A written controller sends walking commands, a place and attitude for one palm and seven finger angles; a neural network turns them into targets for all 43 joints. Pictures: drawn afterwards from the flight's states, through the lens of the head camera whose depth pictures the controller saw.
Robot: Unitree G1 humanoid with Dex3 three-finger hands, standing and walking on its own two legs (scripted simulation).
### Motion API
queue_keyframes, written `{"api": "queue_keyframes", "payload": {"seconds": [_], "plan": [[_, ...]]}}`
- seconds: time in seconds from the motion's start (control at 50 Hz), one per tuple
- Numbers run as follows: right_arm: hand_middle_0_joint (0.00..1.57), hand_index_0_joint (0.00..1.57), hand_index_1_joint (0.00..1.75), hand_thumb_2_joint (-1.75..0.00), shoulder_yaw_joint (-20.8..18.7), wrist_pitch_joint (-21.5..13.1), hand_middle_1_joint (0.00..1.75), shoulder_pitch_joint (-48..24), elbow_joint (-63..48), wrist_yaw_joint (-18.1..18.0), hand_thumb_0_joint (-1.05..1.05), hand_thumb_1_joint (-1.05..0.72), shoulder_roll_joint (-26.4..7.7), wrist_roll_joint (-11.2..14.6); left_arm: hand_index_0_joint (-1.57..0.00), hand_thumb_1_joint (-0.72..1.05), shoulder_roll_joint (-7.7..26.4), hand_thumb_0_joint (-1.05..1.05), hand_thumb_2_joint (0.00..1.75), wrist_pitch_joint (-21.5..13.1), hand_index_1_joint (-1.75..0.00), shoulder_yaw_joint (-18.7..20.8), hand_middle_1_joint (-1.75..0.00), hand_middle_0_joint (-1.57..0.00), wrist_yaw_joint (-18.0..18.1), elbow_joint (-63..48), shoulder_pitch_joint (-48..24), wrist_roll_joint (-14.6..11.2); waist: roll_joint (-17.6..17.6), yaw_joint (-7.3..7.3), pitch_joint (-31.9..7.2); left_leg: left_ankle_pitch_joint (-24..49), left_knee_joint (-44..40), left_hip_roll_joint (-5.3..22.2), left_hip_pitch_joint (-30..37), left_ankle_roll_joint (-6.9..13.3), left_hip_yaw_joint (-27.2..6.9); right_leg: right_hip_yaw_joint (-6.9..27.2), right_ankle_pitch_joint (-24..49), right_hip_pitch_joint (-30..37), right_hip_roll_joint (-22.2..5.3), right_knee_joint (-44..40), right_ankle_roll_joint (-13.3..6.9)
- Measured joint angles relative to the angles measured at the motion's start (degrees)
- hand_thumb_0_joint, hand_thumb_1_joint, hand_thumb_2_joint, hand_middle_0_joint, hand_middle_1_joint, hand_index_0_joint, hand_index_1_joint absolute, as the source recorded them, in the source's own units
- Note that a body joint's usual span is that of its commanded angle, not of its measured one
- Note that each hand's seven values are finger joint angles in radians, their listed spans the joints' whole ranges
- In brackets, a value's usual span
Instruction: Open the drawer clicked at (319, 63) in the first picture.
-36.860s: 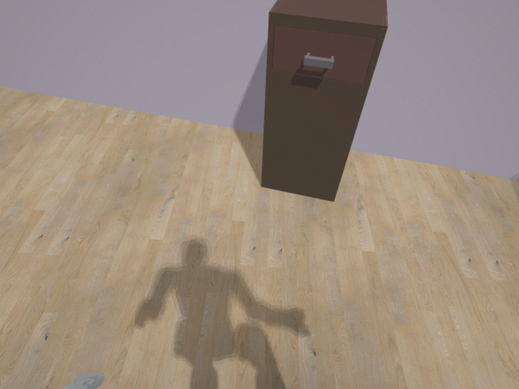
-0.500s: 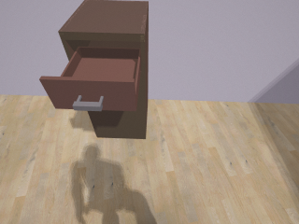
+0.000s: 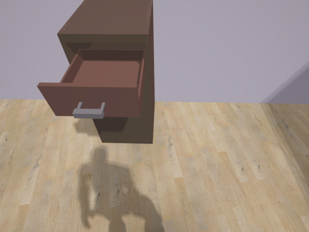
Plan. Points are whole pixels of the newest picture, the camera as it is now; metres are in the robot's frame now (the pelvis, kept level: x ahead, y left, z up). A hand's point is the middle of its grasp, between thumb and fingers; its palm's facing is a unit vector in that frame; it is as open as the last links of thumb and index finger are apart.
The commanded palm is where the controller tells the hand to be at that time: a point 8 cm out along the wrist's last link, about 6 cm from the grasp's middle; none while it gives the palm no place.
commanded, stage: look to check the result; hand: left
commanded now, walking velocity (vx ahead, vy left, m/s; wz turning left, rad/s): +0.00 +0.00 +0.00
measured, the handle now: (90, 109) +0.52 +0.27 -0.03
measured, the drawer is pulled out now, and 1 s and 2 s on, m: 0.30 0.30 0.30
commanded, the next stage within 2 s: stand and wait in 0.16 s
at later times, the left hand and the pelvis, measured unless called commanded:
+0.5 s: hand out of the picture +0.02 +0.15 -0.17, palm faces +0.05 -0.97 -0.22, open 7.4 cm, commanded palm none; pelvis +0.01 -0.02 +0.00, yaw +0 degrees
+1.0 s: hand out of the picture +0.03 +0.15 -0.17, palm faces +0.05 -0.97 -0.23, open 7.4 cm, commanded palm none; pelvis +0.02 -0.03 +0.00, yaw +0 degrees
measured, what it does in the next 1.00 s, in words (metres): stands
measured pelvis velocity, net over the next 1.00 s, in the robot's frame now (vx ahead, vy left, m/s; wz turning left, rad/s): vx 0.02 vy -0.03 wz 0.01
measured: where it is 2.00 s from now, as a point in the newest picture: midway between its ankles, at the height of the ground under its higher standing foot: outside the picture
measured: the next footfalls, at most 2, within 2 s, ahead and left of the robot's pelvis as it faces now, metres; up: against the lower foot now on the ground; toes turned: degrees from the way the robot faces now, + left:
none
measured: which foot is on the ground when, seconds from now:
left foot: down 0.00-1.00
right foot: down 0.00-1.00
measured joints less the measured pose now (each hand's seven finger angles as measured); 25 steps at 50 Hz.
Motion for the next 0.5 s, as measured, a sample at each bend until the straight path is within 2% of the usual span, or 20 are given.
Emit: {"api": "queue_keyframes", "payload": {"seconds": [0.5], "plan": [[0.20,0.20,0.30,-0.90,-0.19,0.37,0.29,-1.07,0.53,-0.16,0.00,-0.91,-1.61,-0.07,-0.20,0.91,0.63,0.01,0.90,-0.23,-0.30,0.08,-0.30,-0.20,-0.09,0.03,-1.55,-0.10,0.52,-0.18,0.70,-0.55,-1.02,1.47,1.71,-1.73,-0.65,-0.60,-0.86,1.82,1.58,-1.12,-1.53]]}}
